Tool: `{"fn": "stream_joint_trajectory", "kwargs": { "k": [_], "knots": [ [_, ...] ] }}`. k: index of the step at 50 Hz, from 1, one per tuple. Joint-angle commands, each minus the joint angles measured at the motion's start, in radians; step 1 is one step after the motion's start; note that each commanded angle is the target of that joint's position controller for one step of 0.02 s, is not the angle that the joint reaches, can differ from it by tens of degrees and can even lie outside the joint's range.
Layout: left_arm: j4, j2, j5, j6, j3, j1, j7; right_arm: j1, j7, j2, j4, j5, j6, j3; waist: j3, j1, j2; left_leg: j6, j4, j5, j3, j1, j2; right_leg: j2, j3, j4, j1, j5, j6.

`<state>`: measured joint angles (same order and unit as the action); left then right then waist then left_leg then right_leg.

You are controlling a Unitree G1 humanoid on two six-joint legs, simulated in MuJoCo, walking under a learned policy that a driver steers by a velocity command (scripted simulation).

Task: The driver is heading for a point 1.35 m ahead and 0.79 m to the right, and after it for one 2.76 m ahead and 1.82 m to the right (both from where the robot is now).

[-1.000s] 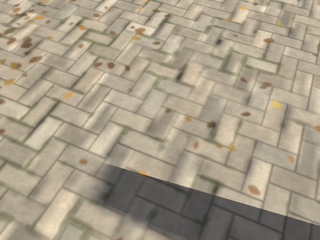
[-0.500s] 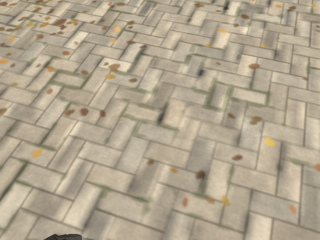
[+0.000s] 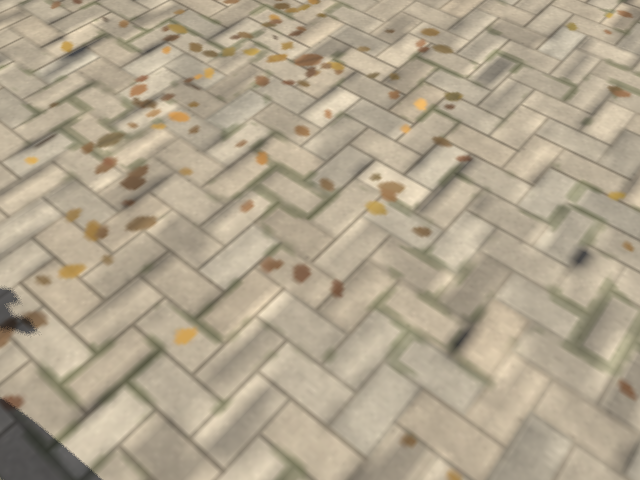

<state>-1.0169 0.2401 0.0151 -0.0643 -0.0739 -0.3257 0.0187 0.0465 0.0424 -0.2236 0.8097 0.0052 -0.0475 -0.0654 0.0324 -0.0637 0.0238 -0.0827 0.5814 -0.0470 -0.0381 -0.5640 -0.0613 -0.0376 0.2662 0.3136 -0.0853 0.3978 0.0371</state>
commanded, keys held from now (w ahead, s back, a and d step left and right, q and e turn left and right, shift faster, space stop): e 1.00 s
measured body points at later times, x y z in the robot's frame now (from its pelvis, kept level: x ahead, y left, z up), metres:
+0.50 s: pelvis +0.11 -0.01 +0.00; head +0.13 -0.04 +0.45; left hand +0.28 +0.24 -0.10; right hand +0.19 -0.31 -0.12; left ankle +0.15 +0.11 -0.73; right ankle +0.11 -0.11 -0.73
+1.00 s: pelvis +0.14 -0.02 +0.01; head +0.18 -0.04 +0.46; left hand +0.42 +0.16 -0.09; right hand +0.13 -0.34 -0.10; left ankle +0.22 +0.09 -0.72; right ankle +0.11 -0.12 -0.73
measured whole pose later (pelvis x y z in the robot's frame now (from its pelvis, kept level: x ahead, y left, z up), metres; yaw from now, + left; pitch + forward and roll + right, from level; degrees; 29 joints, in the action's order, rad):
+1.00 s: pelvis +0.14 -0.02 +0.01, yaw -31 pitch +3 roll +1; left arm -0.74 0.31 0.02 0.04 -0.09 -0.14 0.04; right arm 0.06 -0.02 -0.29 0.88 0.01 -0.03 -0.09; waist 0.03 -0.01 -0.01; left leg 0.05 0.54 -0.27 0.08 -0.33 0.03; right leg 0.11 -0.20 0.51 0.33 0.22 -0.03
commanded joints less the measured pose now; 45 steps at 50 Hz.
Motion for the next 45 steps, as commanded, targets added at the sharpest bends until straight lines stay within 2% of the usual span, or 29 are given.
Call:
{"fn": "stream_joint_trajectory", "kwargs": {
  "k": [1, 2, 3, 4, 5, 6, 7, 9, 11, 13, 17, 21, 23, 24, 25, 26, 27, 28, 29, 30, 31, 33, 35, 38, 42, 45],
  "knots": [
    [0.026, 0.187, 0.012, 0.003, -0.028, 0.013, -0.003, 0.258, -0.014, -0.199, 0.022, -0.017, -0.020, -0.066, -0.142, 0.190, -0.074, -0.064, -0.120, 0.349, -0.007, 0.459, 0.035, -0.155, -0.094, 0.369, 0.150, -0.919, -0.088],
    [0.057, 0.106, -0.027, -0.011, 0.000, -0.013, -0.014, 0.365, -0.037, -0.297, 0.042, -0.050, -0.016, -0.080, -0.316, 0.185, 0.127, -0.177, 0.016, 0.908, 0.255, 0.834, -0.236, -0.034, -0.092, 0.739, 0.456, -0.260, -0.023],
    [0.021, 0.038, 0.002, -0.024, 0.022, -0.124, -0.022, 0.362, -0.037, -0.267, 0.035, -0.050, -0.015, -0.056, -0.528, 0.139, 0.217, -0.336, -0.040, 1.075, 0.527, 0.986, -0.437, 0.076, -0.309, 0.999, 0.594, 0.348, 0.008],
    [0.015, 0.136, 0.038, -0.021, -0.011, -0.069, -0.021, 0.334, -0.031, -0.227, 0.021, -0.033, -0.010, -0.049, -0.509, 0.163, 0.101, -0.290, -0.082, 0.932, 0.404, 0.877, -0.373, 0.025, -0.402, 1.022, 0.600, 0.319, 0.004],
    [0.045, 0.129, 0.050, -0.013, -0.013, 0.022, -0.015, 0.239, -0.032, -0.196, 0.014, -0.017, -0.014, -0.041, -0.346, 0.138, 0.094, -0.236, -0.117, 0.751, 0.288, 0.756, -0.324, -0.018, -0.356, 0.984, 0.690, 0.274, -0.003],
    [0.040, 0.103, 0.034, 0.001, -0.013, 0.053, -0.001, 0.164, -0.033, -0.154, 0.012, -0.012, -0.020, -0.029, -0.232, 0.105, 0.034, -0.187, -0.172, 0.593, 0.217, 0.598, -0.275, -0.055, -0.334, 0.920, 0.691, 0.206, 0.000],
    [0.030, 0.099, 0.021, 0.025, -0.020, 0.044, 0.011, 0.109, -0.035, -0.116, 0.011, -0.016, -0.024, -0.020, -0.175, 0.069, 0.044, -0.159, -0.222, 0.485, 0.159, 0.462, -0.246, -0.078, -0.325, 0.876, 0.629, 0.147, 0.004],
    [0.026, 0.074, 0.011, 0.065, -0.023, -0.007, 0.020, 0.046, -0.038, -0.121, 0.007, -0.043, -0.024, -0.023, -0.146, 0.021, 0.071, -0.159, -0.294, 0.376, 0.081, 0.294, -0.231, -0.066, -0.295, 0.870, 0.512, 0.063, 0.011],
    [0.052, 0.079, 0.007, 0.084, -0.030, 0.002, 0.030, 0.019, -0.052, -0.140, 0.007, -0.046, -0.022, -0.027, -0.126, 0.007, 0.080, -0.174, -0.337, 0.277, 0.041, 0.254, -0.242, -0.067, -0.287, 0.827, 0.529, 0.018, 0.015],
    [0.087, 0.087, 0.000, 0.094, -0.033, 0.049, 0.030, 0.021, -0.072, -0.152, 0.016, -0.039, -0.014, -0.031, -0.116, 0.018, 0.085, -0.171, -0.362, 0.146, 0.018, 0.278, -0.253, -0.084, -0.289, 0.745, 0.567, -0.050, 0.014],
    [0.144, 0.094, -0.003, 0.102, -0.033, 0.131, 0.011, 0.010, -0.100, -0.174, 0.027, -0.028, 0.011, -0.038, -0.105, 0.041, 0.094, -0.150, -0.378, -0.005, -0.029, 0.314, -0.266, -0.081, -0.251, 0.592, 0.547, -0.113, 0.005],
    [0.190, 0.109, -0.002, 0.110, -0.041, 0.169, -0.012, 0.014, -0.101, -0.199, 0.038, -0.009, 0.036, -0.047, -0.098, 0.050, 0.099, -0.119, -0.310, 0.003, -0.042, 0.389, -0.300, -0.055, -0.208, 0.469, 0.519, -0.060, -0.023],
    [0.194, 0.103, -0.004, 0.110, -0.043, 0.133, -0.024, -0.009, -0.100, -0.208, 0.039, 0.010, 0.048, -0.051, -0.102, 0.019, 0.095, -0.073, -0.228, 0.020, -0.065, 0.402, -0.293, -0.026, -0.170, 0.323, 0.440, -0.121, -0.054],
    [0.186, 0.110, -0.010, 0.108, -0.048, 0.102, -0.025, 0.013, -0.099, -0.194, 0.051, 0.018, 0.054, -0.049, -0.107, 0.008, 0.070, -0.029, -0.157, -0.019, -0.087, 0.387, -0.264, 0.000, -0.162, 0.225, 0.372, -0.198, -0.081],
    [0.182, 0.163, -0.015, 0.103, -0.066, 0.071, -0.019, 0.077, -0.094, -0.160, 0.074, 0.010, 0.061, -0.045, -0.095, 0.016, -0.052, 0.045, 0.012, -0.127, -0.150, 0.324, -0.187, -0.029, -0.265, 0.101, 0.291, -0.396, -0.128],
    [0.199, 0.288, -0.016, 0.097, -0.091, 0.049, 0.000, 0.062, -0.084, -0.108, 0.041, -0.033, 0.060, -0.032, -0.084, 0.054, -0.352, 0.143, 0.340, -0.534, -0.218, 0.032, -0.046, -0.268, -0.607, 0.078, 0.138, -0.816, -0.242],
    [0.219, 0.307, -0.046, 0.075, -0.084, 0.032, -0.010, -0.041, -0.087, -0.110, -0.011, -0.029, 0.054, -0.031, -0.137, 0.013, -0.320, 0.163, 0.545, -0.681, -0.032, -0.112, 0.062, -0.355, -0.787, 0.043, 0.144, -0.814, -0.411],
    [0.224, 0.284, -0.049, 0.052, -0.080, 0.047, -0.021, -0.082, -0.089, -0.144, -0.017, -0.008, 0.054, -0.040, -0.150, 0.008, -0.199, 0.145, 0.625, -0.618, 0.049, -0.148, 0.050, -0.317, -0.720, 0.029, 0.137, -0.744, -0.397],
    [0.237, 0.267, -0.031, 0.038, -0.077, 0.101, -0.016, -0.072, -0.092, -0.153, -0.010, 0.005, 0.052, -0.045, -0.134, 0.038, -0.162, 0.127, 0.618, -0.514, 0.076, -0.175, 0.037, -0.267, -0.645, 0.033, 0.138, -0.682, -0.338],
    [0.252, 0.230, -0.011, 0.037, -0.067, 0.153, -0.008, -0.052, -0.101, -0.165, 0.013, -0.002, 0.053, -0.051, -0.134, 0.056, -0.121, 0.124, 0.596, -0.444, 0.091, -0.172, 0.017, -0.234, -0.599, 0.042, 0.146, -0.631, -0.287],
    [0.262, 0.203, 0.001, 0.043, -0.058, 0.186, 0.001, -0.045, -0.107, -0.182, 0.016, -0.010, 0.053, -0.058, -0.130, 0.070, -0.129, 0.126, 0.573, -0.398, 0.100, -0.144, 0.013, -0.218, -0.575, 0.039, 0.179, -0.615, -0.267],
    [0.269, 0.188, -0.006, 0.050, -0.050, 0.171, 0.013, -0.035, -0.105, -0.169, 0.017, -0.009, 0.049, -0.059, -0.158, 0.075, -0.133, 0.129, 0.564, -0.332, 0.101, -0.099, 0.035, -0.194, -0.560, 0.035, 0.187, -0.630, -0.266],
    [0.271, 0.199, -0.005, 0.051, -0.053, 0.147, 0.021, -0.039, -0.105, -0.149, 0.015, -0.004, 0.045, -0.055, -0.160, 0.066, -0.123, 0.133, 0.486, -0.298, 0.108, -0.102, 0.047, -0.184, -0.566, 0.034, 0.159, -0.610, -0.265],
    [0.278, 0.218, -0.002, 0.059, -0.058, 0.142, 0.027, -0.056, -0.103, -0.136, 0.009, -0.002, 0.043, -0.048, -0.147, 0.053, -0.141, 0.152, 0.344, -0.276, 0.120, -0.077, 0.057, -0.168, -0.591, 0.031, 0.159, -0.511, -0.261],
    [0.298, 0.232, -0.005, 0.070, -0.061, 0.168, 0.025, -0.060, -0.091, -0.144, 0.007, 0.001, 0.036, -0.045, -0.119, 0.044, -0.164, 0.164, 0.211, -0.271, 0.125, 0.020, 0.074, -0.144, -0.637, 0.026, 0.237, -0.387, -0.262],
    [0.313, 0.233, -0.008, 0.078, -0.060, 0.186, 0.020, -0.040, -0.079, -0.158, 0.007, 0.004, 0.022, -0.045, -0.122, 0.044, -0.178, 0.159, 0.136, -0.300, 0.130, 0.087, 0.089, -0.136, -0.690, 0.051, 0.250, -0.430, -0.263]
  ]
}}
Keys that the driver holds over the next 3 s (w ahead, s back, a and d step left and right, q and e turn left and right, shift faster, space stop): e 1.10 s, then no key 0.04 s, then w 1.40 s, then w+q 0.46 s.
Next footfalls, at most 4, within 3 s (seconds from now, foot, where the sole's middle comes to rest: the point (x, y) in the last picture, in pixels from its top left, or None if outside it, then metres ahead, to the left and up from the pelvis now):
0.02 left None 0.19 0.11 -0.76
0.50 right None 0.15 -0.13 -0.76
1.02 left None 0.25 0.07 -0.76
1.42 right None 0.10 -0.15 -0.76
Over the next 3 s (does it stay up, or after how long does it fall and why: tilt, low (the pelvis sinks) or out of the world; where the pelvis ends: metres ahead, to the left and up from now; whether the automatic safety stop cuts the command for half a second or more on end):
stays up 0.84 -0.55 -0.01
